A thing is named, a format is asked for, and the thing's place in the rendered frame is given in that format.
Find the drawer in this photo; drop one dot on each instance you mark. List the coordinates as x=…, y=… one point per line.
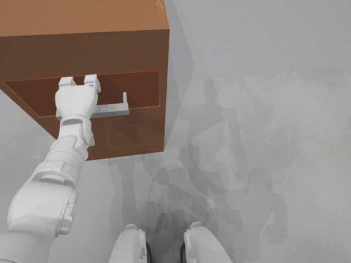
x=142, y=88

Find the right robot thigh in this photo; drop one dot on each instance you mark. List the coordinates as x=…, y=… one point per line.
x=201, y=244

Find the robot left forearm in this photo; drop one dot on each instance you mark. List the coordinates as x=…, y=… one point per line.
x=65, y=159

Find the cabinet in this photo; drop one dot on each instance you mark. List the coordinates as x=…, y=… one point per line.
x=54, y=38

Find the handle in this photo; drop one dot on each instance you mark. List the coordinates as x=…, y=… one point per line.
x=107, y=110

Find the robot left upper arm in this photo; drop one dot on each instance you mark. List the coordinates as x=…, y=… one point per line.
x=43, y=212

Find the right robot shin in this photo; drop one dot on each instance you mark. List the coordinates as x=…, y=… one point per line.
x=195, y=224

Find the robot left hand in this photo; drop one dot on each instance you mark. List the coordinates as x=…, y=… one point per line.
x=73, y=99

